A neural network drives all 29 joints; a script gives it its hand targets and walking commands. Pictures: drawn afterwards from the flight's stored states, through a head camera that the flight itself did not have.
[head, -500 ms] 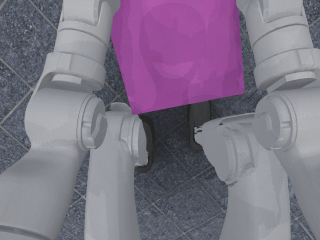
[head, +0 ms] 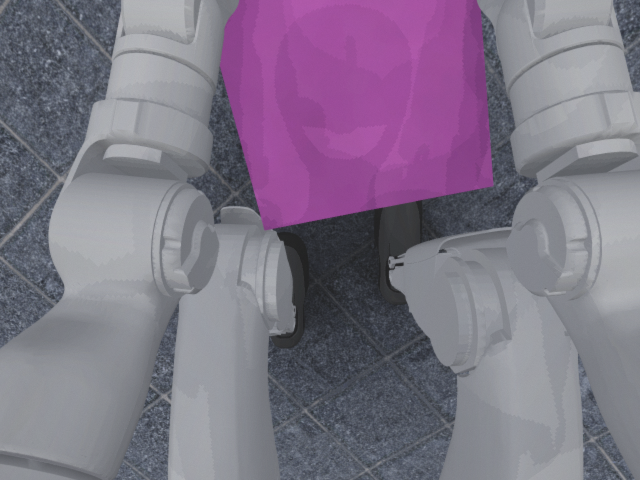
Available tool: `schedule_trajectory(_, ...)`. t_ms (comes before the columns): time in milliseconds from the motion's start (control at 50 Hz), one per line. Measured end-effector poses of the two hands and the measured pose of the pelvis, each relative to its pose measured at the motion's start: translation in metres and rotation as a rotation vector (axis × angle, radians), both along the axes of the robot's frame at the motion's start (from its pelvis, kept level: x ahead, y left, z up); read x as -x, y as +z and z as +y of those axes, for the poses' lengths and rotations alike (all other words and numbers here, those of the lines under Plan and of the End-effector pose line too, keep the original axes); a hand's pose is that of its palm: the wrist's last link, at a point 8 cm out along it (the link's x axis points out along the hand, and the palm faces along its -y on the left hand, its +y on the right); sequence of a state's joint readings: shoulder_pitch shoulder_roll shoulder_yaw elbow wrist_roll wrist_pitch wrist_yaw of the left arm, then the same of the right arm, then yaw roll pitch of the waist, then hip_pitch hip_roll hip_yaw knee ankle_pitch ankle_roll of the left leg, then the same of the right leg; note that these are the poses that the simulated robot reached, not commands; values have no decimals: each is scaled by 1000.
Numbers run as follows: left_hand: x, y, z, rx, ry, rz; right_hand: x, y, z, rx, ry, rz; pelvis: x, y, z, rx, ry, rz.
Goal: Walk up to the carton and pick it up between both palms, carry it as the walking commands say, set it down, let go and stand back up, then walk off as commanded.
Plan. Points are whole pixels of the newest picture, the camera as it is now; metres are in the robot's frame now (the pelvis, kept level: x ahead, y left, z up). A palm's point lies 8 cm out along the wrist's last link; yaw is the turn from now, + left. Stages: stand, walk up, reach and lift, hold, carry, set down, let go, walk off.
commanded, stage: set down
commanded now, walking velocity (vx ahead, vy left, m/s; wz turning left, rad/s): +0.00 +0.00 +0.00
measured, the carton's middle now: (351, 98) +0.43 +0.01 -0.28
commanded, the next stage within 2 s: none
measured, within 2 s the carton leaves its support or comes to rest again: neither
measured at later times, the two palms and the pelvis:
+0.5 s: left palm out of the picture +0.57 +0.13 -0.16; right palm out of the picture +0.58 -0.10 -0.17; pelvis +0.00 +0.00 -0.01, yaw +1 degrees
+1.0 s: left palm out of the picture +0.57 +0.13 -0.16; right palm out of the picture +0.56 -0.13 -0.20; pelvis +0.00 +0.00 -0.02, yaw +2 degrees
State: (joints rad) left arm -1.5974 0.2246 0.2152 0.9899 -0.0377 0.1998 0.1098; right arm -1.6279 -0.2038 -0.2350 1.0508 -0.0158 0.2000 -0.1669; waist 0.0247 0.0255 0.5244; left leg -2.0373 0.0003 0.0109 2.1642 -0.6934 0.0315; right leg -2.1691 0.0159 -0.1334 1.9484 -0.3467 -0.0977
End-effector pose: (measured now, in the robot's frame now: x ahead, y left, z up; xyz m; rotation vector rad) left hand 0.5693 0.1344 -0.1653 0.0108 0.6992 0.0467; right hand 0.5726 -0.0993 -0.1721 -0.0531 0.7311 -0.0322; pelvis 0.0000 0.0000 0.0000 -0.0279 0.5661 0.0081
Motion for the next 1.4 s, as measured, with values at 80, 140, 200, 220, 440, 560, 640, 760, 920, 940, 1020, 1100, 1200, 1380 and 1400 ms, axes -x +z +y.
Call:
schedule_trajectory(80,0,0,0,4,-4,-5,0,0,0,-5,-7,-2,0,-2,0,1,2,-5)
schedule_trajectory(140,-1,0,-1,5,-6,-9,-1,0,0,-11,-6,-4,1,-4,0,1,4,-8)
schedule_trajectory(200,-2,1,-1,4,-12,-15,-2,0,1,-20,-2,-8,1,-6,0,1,5,-10)
schedule_trajectory(220,-2,1,-1,4,-13,-16,-2,0,1,-23,-2,-9,1,-6,0,2,5,-10)
schedule_trajectory(440,-3,1,-2,-1,-32,-24,-3,-1,1,-53,-1,-10,1,-11,0,0,12,-19)
schedule_trajectory(560,-3,1,-3,2,-35,-29,-3,-2,1,-53,3,-8,1,-14,0,1,19,-27)
schedule_trajectory(640,-3,1,-3,4,-39,-32,-3,-2,2,-56,10,-7,1,-16,0,2,21,-29)
schedule_trajectory(760,-3,1,-3,0,-44,-34,-3,-4,0,-58,8,-2,1,-17,0,3,26,-33)
schedule_trajectory(920,-4,2,-1,-15,-24,-40,9,-22,-14,-21,-16,64,1,-20,0,2,27,-35)
schedule_trajectory(940,-4,2,-1,-17,-23,-41,11,-25,-17,-11,-21,76,1,-21,0,1,27,-34)
schedule_trajectory(1020,-5,2,0,-17,-22,-45,12,-33,-29,20,-41,88,1,-24,0,-3,28,-33)
schedule_trajectory(1100,-6,1,1,-16,-19,-36,9,-35,-33,37,-45,80,1,-28,-1,-7,29,-37)
schedule_trajectory(1200,-9,2,3,-19,-13,-44,8,-36,-35,43,-48,72,1,-32,-1,-8,30,-41)
schedule_trajectory(1380,-17,2,29,-43,23,-49,4,-39,-38,55,-60,73,-3,-34,0,-6,33,-37)
schedule_trajectory(1400,-18,1,34,-53,26,-50,3,-40,-38,57,-60,75,-4,-34,0,-6,33,-35)
